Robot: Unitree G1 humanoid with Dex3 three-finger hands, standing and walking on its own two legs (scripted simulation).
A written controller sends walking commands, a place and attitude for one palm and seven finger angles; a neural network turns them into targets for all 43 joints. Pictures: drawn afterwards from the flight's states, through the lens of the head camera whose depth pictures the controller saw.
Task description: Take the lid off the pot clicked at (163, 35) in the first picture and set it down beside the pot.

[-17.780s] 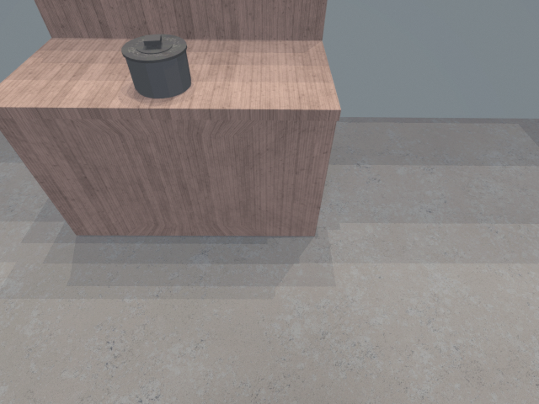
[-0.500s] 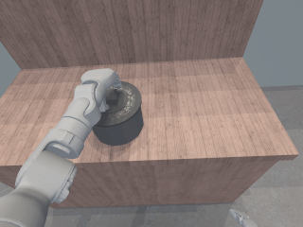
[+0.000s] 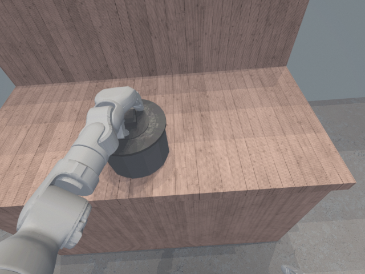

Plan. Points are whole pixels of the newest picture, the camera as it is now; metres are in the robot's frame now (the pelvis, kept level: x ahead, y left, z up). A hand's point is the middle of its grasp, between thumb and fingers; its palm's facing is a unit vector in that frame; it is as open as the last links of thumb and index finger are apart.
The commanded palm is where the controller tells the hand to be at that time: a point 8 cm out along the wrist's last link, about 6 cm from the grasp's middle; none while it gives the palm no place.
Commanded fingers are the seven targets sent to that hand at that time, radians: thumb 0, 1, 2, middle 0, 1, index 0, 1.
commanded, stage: close the fingers and squeeze the knob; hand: left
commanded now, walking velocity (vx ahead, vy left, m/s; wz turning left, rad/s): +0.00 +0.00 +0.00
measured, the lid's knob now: (126, 118) +0.47 +0.14 +0.07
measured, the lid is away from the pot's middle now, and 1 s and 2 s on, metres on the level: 0.00 0.00 0.00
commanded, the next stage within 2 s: lift the lid straight up in 1.30 s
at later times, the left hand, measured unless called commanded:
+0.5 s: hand (122, 122) +0.44 +0.15 +0.10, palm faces -0.31 -0.07 -0.95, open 9.0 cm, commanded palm +0.43 +0.14 +0.16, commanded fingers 0.00 0.14 1.02 -0.65 -0.92 -0.65 -0.92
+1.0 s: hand (122, 121) +0.44 +0.14 +0.10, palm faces -0.32 -0.08 -0.94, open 8.9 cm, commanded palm +0.43 +0.15 +0.16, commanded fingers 0.00 0.29 1.08 -0.73 -0.95 -0.71 -0.93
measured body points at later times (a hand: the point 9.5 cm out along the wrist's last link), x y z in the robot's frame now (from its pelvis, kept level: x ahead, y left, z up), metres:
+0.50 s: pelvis +0.00 +0.00 +0.00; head +0.03 -0.03 +0.45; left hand +0.45 +0.15 +0.15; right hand +0.12 -0.25 -0.13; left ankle -0.01 +0.09 -0.74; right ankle -0.03 -0.12 -0.74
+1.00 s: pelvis +0.00 +0.00 +0.00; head +0.03 -0.03 +0.45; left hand +0.45 +0.15 +0.15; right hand +0.11 -0.26 -0.13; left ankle -0.01 +0.09 -0.74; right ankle -0.03 -0.12 -0.74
